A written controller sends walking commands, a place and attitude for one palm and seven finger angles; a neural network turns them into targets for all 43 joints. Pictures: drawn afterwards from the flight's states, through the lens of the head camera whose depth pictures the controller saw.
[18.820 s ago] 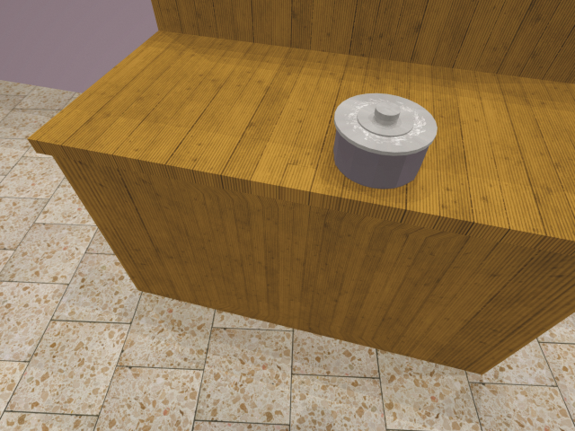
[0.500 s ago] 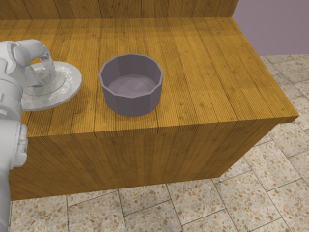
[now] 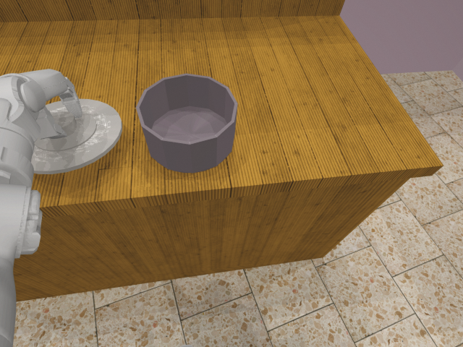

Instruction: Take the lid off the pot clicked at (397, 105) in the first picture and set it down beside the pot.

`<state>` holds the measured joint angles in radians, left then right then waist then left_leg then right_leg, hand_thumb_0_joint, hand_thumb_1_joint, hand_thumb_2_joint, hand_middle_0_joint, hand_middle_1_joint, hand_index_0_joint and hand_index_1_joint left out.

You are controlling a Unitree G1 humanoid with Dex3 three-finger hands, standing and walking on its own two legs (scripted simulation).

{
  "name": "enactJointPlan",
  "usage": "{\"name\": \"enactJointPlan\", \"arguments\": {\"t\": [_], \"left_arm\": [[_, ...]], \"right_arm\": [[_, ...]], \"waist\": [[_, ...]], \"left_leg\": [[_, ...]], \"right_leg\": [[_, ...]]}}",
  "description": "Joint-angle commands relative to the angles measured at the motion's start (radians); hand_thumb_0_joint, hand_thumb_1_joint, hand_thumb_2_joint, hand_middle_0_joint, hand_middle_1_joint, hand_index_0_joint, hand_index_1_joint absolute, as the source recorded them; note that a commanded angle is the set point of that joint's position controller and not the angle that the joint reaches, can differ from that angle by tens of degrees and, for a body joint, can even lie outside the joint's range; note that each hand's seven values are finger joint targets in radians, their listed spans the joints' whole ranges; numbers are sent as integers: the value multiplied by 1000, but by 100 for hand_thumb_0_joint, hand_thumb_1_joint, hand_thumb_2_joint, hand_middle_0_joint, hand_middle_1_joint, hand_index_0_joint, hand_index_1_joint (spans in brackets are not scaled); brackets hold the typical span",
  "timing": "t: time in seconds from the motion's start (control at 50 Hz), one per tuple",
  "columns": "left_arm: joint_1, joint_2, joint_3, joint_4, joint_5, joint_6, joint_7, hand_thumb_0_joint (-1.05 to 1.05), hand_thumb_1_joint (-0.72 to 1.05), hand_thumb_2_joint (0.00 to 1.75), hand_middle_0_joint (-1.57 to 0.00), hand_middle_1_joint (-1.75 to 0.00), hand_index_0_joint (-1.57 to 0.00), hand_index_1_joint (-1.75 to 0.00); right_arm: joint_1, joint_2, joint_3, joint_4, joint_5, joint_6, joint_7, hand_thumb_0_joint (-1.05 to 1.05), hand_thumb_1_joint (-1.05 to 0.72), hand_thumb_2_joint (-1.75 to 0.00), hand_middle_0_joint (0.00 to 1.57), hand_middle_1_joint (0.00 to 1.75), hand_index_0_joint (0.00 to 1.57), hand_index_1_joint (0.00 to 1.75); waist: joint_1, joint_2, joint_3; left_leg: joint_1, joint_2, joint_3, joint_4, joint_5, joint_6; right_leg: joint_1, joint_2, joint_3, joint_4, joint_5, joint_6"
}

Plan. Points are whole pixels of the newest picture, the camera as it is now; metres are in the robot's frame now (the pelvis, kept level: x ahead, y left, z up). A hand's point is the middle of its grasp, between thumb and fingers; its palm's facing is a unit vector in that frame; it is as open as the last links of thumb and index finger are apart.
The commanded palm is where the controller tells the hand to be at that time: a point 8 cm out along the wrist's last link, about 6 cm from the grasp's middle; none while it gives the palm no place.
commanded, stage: lower the lid onto the table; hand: left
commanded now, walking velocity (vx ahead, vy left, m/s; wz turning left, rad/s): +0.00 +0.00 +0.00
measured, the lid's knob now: (60, 122) +0.51 +0.27 +0.08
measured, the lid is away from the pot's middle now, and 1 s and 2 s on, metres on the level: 0.23 0.24 0.24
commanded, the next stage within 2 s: open the fingers wide in 0.52 s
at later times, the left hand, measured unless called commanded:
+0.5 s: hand (55, 135) +0.48 +0.28 +0.08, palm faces -0.50 -0.12 -0.86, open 7.9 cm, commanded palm +0.52 +0.27 +0.14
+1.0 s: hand (54, 141) +0.47 +0.28 +0.07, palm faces -0.43 -0.10 -0.90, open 7.9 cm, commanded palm +0.50 +0.27 +0.13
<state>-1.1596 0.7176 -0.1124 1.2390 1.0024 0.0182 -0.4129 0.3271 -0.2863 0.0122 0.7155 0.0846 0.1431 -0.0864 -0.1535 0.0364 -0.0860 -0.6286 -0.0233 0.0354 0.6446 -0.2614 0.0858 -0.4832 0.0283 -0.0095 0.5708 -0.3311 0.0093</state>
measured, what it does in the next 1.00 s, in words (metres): stands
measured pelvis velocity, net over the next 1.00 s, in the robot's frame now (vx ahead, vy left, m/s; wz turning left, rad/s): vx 0.00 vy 0.00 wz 0.00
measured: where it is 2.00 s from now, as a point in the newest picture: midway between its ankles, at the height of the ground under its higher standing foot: outside the picture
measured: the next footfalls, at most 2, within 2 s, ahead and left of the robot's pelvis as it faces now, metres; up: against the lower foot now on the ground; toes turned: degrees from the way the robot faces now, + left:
none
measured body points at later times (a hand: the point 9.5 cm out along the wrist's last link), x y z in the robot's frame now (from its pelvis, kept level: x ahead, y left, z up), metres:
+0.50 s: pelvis +0.00 +0.00 -0.01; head +0.09 +0.01 +0.44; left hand +0.50 +0.28 +0.13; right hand +0.01 -0.29 -0.12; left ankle +0.02 +0.06 -0.72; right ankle -0.04 -0.13 -0.72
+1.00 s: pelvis +0.00 +0.00 -0.01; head +0.08 +0.01 +0.43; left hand +0.49 +0.28 +0.12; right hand +0.01 -0.28 -0.13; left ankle +0.02 +0.06 -0.72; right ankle -0.04 -0.13 -0.72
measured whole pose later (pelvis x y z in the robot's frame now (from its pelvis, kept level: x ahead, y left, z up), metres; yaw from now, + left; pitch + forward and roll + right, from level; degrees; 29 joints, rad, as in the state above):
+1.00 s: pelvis +0.00 +0.00 -0.01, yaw +0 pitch +16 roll -3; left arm -1.03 0.72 -0.08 1.17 1.01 -0.03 -0.29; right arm 0.32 -0.28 0.01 0.70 0.08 0.19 -0.09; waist -0.14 0.04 -0.10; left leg -0.70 -0.01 0.02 0.72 -0.29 0.08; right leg -0.55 0.04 -0.02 0.64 -0.36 0.00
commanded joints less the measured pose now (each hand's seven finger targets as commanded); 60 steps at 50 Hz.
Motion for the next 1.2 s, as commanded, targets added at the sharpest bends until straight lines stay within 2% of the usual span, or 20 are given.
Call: {"name": "enactJointPlan", "arguments": {"t": [0.0, 0.04, 0.14, 0.18, 0.26, 0.34, 0.42, 0.54, 0.58, 0.6, 0.64, 0.66, 0.76, 0.84, 0.94, 0.98, 1.02, 1.08, 1.14, 1.18], "left_arm": [[-571, 317, 69, -276, 8, -20, 66, 0, 68, 97, -83, -111, -76, -105], [-509, 289, 54, -193, -4, -11, 59, 0, 68, 97, -83, -111, -76, -105], [-526, 324, 67, -231, -7, -20, 59, 0, 68, 97, -83, -111, -76, -105], [-547, 271, 25, -260, -15, -29, 57, 0, 68, 97, -83, -111, -76, -105], [-519, 320, 82, -312, -25, -52, 63, 0, 68, 97, -83, -111, -76, -105], [-475, 302, 61, -212, -13, -34, 72, 0, 68, 97, -83, -111, -76, -105], [-522, 299, 58, -266, -6, -41, 84, 0, 68, 97, -83, -111, -76, -105], [-477, 305, 64, -175, -6, -37, 92, 0, 68, 97, -83, -111, -76, -105], [-469, 301, 64, -190, -1, -41, 93, 0, 68, 97, -83, -111, -76, -105], [-296, 258, 70, -180, -4, -49, 89, 0, 68, 97, -83, -111, -76, -105], [-318, 314, 128, -345, 15, -122, 117, 0, 65, 94, -80, -110, -74, -105], [-337, 271, 97, -382, -3, -135, 119, 0, 63, 93, -79, -110, -73, -104], [-395, 375, 160, -346, -7, -98, 180, 0, 55, 88, -72, -108, -67, -103], [-419, 322, 117, -346, 14, -69, 203, 0, 48, 85, -68, -105, -63, -101], [-404, 279, 75, -265, -5, -51, 173, 0, 39, 83, -62, -101, -58, -97], [-435, 315, 100, -324, -3, -69, 163, 0, 35, 82, -60, -99, -57, -96], [-410, 259, 60, -287, 2, -67, 155, 0, 31, 81, -58, -97, -55, -94], [-376, 328, 121, -292, -4, -81, 151, 0, 26, 79, -55, -95, -52, -92], [-340, 242, 60, -255, 1, -73, 149, 0, 20, 78, -51, -92, -49, -90], [-357, 250, 69, -277, -5, -76, 147, 0, 16, 77, -49, -90, -48, -89]], "right_arm": [[113, -184, -66, -71, -9, -15, -17, 0, -90, -90, 20, 30, 20, 30], [116, -188, -65, -62, -6, -9, -15, 0, -90, -90, 20, 30, 20, 30], [116, -193, -65, -62, -4, 2, -19, 0, -90, -90, 20, 30, 20, 30], [119, -191, -67, -56, -4, 4, -19, 0, -90, -90, 20, 30, 20, 30], [126, -187, -69, -64, -9, 0, -20, 0, -90, -90, 20, 30, 20, 30], [125, -193, -67, -50, -3, 9, -18, 0, -90, -90, 20, 30, 20, 30], [128, -191, -69, -50, -6, 10, -19, 0, -90, -90, 20, 30, 20, 30], [144, -194, -64, -41, -6, 8, -25, 0, -90, -90, 20, 30, 20, 30], [144, -194, -65, -45, -8, 8, -24, 0, -90, -90, 20, 30, 20, 30], [131, -179, -68, -77, -5, 11, -12, 0, -90, -90, 20, 30, 20, 30], [114, -180, -74, -85, -22, 38, -14, 0, -90, -90, 20, 30, 20, 30], [110, -176, -73, -89, -18, 41, -12, 0, -90, -90, 20, 30, 20, 30], [109, -186, -63, -83, -11, 50, -14, 0, -90, -90, 20, 30, 20, 30], [113, -180, -67, -74, -11, 42, -11, 0, -90, -90, 20, 30, 20, 30], [115, -184, -63, -67, -8, 40, -18, 0, -90, -90, 20, 30, 20, 30], [114, -181, -63, -72, -9, 32, -25, 0, -90, -90, 20, 30, 20, 30], [116, -178, -63, -67, -8, 32, -26, 0, -90, -90, 20, 30, 20, 30], [118, -184, -63, -72, -10, 33, -25, 0, -90, -90, 20, 30, 20, 30], [116, -179, -66, -72, -9, 41, -16, 0, -90, -90, 20, 30, 20, 30], [119, -183, -69, -72, -9, 45, -14, 0, -90, -90, 20, 30, 20, 30]], "waist": [[7, 164, -510], [-3, 101, -423], [-6, 88, -443], [-14, 130, -459], [4, 142, -518], [-13, 99, -413], [-13, 165, -459], [-26, 99, -425], [-18, 117, -458], [21, 136, -466], [14, 114, -487], [12, 121, -487], [11, 127, -450], [2, 166, -472], [-20, 90, -408], [-7, 145, -469], [-18, 133, -432], [2, 116, -447], [-7, 99, -401], [-3, 103, -426]], "left_leg": [[623, 11, -101, 14, 501, -13], [557, 11, -92, 7, 426, -9], [525, 5, -76, 14, 396, 0], [570, 14, -86, 21, 437, -5], [605, 13, -87, 44, 534, -5], [511, 12, -80, 30, 391, -3], [562, 17, -88, 43, 437, -8], [493, 14, -88, 52, 378, -5], [505, 14, -85, 63, 417, -7], [518, 7, -89, 69, 480, -14], [517, 21, -81, 81, 491, -10], [528, 21, -82, 81, 514, -10], [473, 13, -82, 44, 357, -7], [529, 20, -94, 45, 370, -14], [474, 13, -84, 37, 290, -5], [518, 13, -83, 45, 357, -5], [519, 17, -89, 51, 372, -8], [495, 17, -83, 50, 392, -8], [487, 16, -83, 59, 404, -9], [514, 23, -92, 55, 424, -12]], "right_leg": [[-116, 58, -30, -54, 280, -48], [-132, 60, -35, -60, 251, -44], [-102, 57, -26, -53, 279, -42], [-143, 60, -29, -50, 268, -42], [-124, 63, -30, -34, 310, -44], [-149, 61, -31, -42, 253, -41], [-174, 62, -31, -30, 255, -46], [-182, 63, -35, -17, 238, -43], [-178, 63, -33, -6, 253, -43], [-164, 65, -37, 0, 261, -51], [-170, 65, -28, 1, 263, -48], [-171, 64, -33, 5, 269, -50], [-160, 60, -33, -7, 211, -55], [-188, 64, -34, -12, 197, -55], [-177, 61, -34, -26, 186, -49], [-159, 59, -26, -19, 220, -51], [-199, 61, -33, -19, 208, -50], [-160, 60, -32, -9, 232, -51], [-192, 64, -36, -12, 226, -51], [-196, 64, -38, -9, 219, -51]]}}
